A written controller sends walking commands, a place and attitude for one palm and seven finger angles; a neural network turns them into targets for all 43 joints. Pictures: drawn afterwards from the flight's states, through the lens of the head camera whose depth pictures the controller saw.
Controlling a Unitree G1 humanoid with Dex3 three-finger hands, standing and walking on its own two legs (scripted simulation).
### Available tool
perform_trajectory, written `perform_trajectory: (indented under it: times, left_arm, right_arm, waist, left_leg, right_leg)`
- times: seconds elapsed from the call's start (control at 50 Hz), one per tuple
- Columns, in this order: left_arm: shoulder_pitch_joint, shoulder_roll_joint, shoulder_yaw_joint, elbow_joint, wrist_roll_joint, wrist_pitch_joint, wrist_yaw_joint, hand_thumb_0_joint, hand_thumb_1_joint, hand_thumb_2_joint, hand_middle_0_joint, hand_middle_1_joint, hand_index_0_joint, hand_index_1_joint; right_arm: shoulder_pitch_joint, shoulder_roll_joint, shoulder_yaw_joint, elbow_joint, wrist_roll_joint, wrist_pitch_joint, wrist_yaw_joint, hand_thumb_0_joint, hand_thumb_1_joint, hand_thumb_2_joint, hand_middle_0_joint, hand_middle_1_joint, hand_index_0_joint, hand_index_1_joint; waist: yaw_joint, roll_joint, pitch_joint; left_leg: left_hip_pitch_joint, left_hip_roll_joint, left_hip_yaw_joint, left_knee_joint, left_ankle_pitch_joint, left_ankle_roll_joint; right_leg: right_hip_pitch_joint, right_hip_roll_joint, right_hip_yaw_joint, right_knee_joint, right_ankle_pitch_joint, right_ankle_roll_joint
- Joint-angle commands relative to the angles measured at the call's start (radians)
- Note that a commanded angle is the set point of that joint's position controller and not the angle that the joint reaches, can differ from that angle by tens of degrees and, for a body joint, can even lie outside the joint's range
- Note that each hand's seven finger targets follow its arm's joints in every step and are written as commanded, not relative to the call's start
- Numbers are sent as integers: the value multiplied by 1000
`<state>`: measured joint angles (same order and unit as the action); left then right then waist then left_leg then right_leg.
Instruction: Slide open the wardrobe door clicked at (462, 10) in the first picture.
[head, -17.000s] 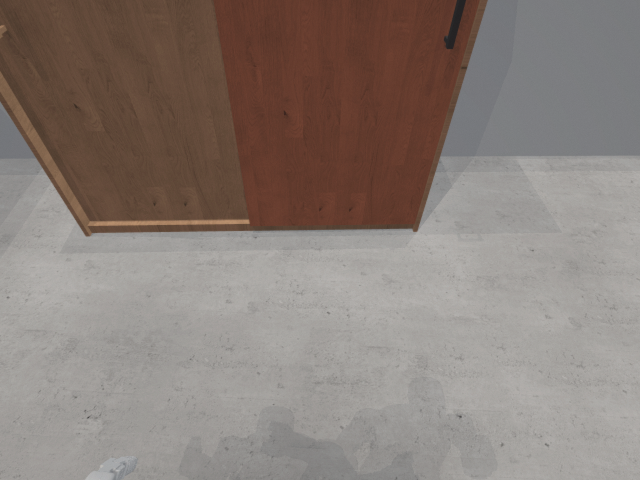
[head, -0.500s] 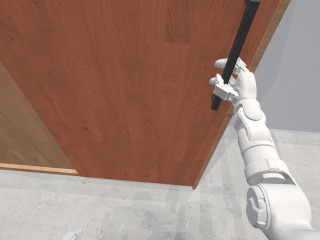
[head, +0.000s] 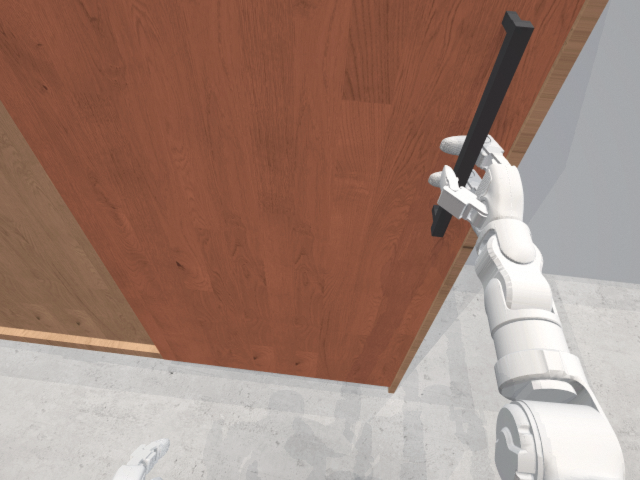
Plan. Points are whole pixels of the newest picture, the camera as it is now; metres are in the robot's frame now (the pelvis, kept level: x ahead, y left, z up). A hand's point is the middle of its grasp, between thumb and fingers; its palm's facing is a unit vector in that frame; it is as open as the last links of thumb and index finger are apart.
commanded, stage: grip the handle and tug to test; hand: right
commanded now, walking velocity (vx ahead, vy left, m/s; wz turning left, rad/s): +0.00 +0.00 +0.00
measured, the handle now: (467, 144) +0.50 -0.11 +0.19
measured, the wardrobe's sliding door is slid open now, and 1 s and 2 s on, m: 0.00 0.00 0.01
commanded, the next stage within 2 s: tug the door sideways, standing still in 0.20 s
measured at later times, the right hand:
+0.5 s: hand (445, 190) +0.44 -0.09 +0.16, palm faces -0.01 +1.00 +0.01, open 5.4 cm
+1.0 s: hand (440, 192) +0.44 -0.08 +0.15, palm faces +0.03 +1.00 -0.05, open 5.7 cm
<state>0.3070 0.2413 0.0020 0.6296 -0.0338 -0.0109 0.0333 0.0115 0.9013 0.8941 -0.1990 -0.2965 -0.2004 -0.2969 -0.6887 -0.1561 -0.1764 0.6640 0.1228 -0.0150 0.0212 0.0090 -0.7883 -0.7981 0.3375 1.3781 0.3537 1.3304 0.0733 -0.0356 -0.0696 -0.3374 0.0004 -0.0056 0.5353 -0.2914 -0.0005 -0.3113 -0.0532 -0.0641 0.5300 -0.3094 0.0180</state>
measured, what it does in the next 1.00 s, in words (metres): stands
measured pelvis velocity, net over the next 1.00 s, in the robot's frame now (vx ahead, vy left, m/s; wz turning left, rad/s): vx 0.00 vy -0.01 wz -0.09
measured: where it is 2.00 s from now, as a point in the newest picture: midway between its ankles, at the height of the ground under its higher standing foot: outside the picture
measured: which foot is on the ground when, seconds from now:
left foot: down 0.00-1.00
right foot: down 0.00-1.00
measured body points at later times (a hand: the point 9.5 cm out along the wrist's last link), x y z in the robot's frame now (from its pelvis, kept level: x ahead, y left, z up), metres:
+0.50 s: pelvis +0.03 +0.00 +0.00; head +0.05 +0.01 +0.45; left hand +0.17 +0.24 -0.11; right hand +0.44 -0.14 +0.16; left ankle -0.02 +0.12 -0.73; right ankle -0.03 -0.13 -0.73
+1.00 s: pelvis +0.00 -0.01 +0.00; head +0.03 +0.01 +0.44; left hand +0.10 +0.22 -0.14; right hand +0.43 -0.14 +0.16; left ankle -0.02 +0.12 -0.73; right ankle -0.03 -0.13 -0.73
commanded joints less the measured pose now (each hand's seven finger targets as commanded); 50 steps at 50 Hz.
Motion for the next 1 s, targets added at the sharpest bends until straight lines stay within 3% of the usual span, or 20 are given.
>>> perform_trajectory:
  times: [0.0,0.12,0.2,0.28,0.3,0.36,0.38,0.44,0.46,0.5,0.6,0.7,0.78,0.82,0.86,0.98]
  left_arm:
    - [-35,113,41,-141,2,-42,-1,0,900,900,-200,-300,-200,-300]
    - [-59,108,42,-160,0,-36,-7,0,900,900,-200,-300,-200,-300]
    - [-76,102,39,-178,2,-23,-7,0,900,900,-200,-300,-200,-300]
    - [-81,105,37,-177,6,-6,0,0,900,900,-200,-300,-200,-300]
    - [-88,101,32,-172,3,-2,2,0,900,900,-200,-300,-200,-300]
    - [-63,100,34,-128,5,3,11,0,900,900,-200,-300,-200,-300]
    - [-56,97,38,-123,8,3,12,0,900,900,-200,-300,-200,-300]
    - [-31,93,43,-106,20,0,9,0,900,900,-200,-300,-200,-300]
    - [-26,91,43,-100,23,-2,7,0,900,900,-200,-300,-200,-300]
    - [-20,89,44,-91,27,-5,5,0,900,900,-200,-300,-200,-300]
    - [-34,87,37,-84,27,-21,-1,0,900,900,-200,-300,-200,-300]
    - [-20,86,39,-68,25,-36,-10,0,900,900,-200,-300,-200,-300]
    - [-13,89,38,-55,24,-54,-17,0,900,900,-200,-300,-200,-300]
    - [-14,86,34,-51,22,-64,-20,0,900,900,-200,-300,-200,-300]
    - [-8,86,35,-38,23,-75,-22,0,900,900,-200,-300,-200,-300]
    - [14,99,38,-13,23,-99,-24,0,900,900,-200,-300,-200,-300]
  right_arm:
    - [-266,-177,-53,-349,22,-73,9,0,-900,-900,450,1400,450,1400]
    - [-153,-139,-33,-456,29,-17,5,0,-900,-900,450,1400,450,1400]
    - [-86,-147,-44,-533,29,24,1,0,-900,-900,450,1400,450,1400]
    - [-46,-168,-66,-536,30,71,-5,0,-900,-900,450,1400,450,1400]
    - [-121,-112,-2,-532,28,83,-4,0,-900,-900,450,1400,450,1400]
    - [-360,-34,80,-466,16,118,-34,0,-900,-900,450,1400,450,1400]
    - [-387,0,109,-471,9,122,-46,0,-900,-900,450,1400,450,1400]
    - [-379,52,143,-445,-4,132,-66,0,-900,-900,450,1400,450,1400]
    - [-405,66,157,-452,-5,128,-69,0,-900,-900,450,1400,450,1400]
    - [-430,96,193,-438,-11,110,-70,0,-900,-900,450,1400,450,1400]
    - [-493,175,269,-345,-8,59,-65,0,-900,-900,450,1400,450,1400]
    - [-577,211,319,-340,-13,20,-57,0,-900,-900,450,1400,450,1400]
    - [-604,262,359,-260,-2,-3,-58,0,-900,-900,450,1400,450,1400]
    - [-635,289,377,-247,3,-14,-60,0,-900,-900,450,1400,450,1400]
    - [-667,290,379,-233,3,-28,-64,0,-900,-900,450,1400,450,1400]
    - [-697,271,366,-184,3,-67,-70,0,-900,-900,450,1400,450,1400]
  waist:
    - [-89,83,-400]
    - [-97,88,-370]
    - [-111,72,-378]
    - [-113,108,-350]
    - [-81,93,-314]
    - [-9,73,-238]
    - [0,66,-244]
    - [-6,48,-339]
    - [-4,27,-369]
    - [6,42,-393]
    - [23,95,-338]
    - [29,25,-392]
    - [43,76,-347]
    - [43,59,-352]
    - [47,28,-352]
    - [45,42,-364]
  left_leg:
    - [285,-13,45,5,670,18]
    - [296,-15,49,-8,711,15]
    - [333,-8,50,-8,757,17]
    - [350,-6,51,-23,769,16]
    - [311,-7,53,-33,752,13]
    - [177,-19,57,-54,626,9]
    - [171,-19,59,-53,623,9]
    - [177,-17,67,-14,717,10]
    - [179,-14,68,-5,734,11]
    - [164,-13,71,1,714,10]
    - [112,-21,79,-12,566,13]
    - [82,-20,82,12,576,16]
    - [50,-27,91,3,491,16]
    - [30,-29,90,8,467,18]
    - [8,-28,90,11,442,20]
    - [-4,-31,93,18,400,22]
  right_leg:
    - [128,52,-12,-4,527,-46]
    - [154,46,-21,-12,573,-45]
    - [165,46,-21,-20,624,-45]
    - [159,49,-22,-27,599,-42]
    - [163,50,-21,-31,580,-44]
    - [189,45,4,-11,523,-45]
    - [205,43,8,-3,544,-47]
    - [240,48,18,30,682,-45]
    - [254,51,22,38,707,-44]
    - [273,48,37,45,718,-45]
    - [248,48,56,29,563,-46]
    - [297,42,76,55,660,-42]
    - [266,40,88,46,550,-40]
    - [265,42,89,46,518,-37]
    - [272,41,93,49,503,-32]
    - [260,39,105,46,473,-27]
